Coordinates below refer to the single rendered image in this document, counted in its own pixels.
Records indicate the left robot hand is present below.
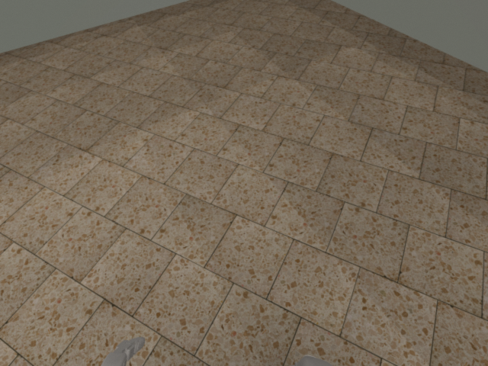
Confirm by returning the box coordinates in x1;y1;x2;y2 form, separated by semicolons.
101;337;145;366

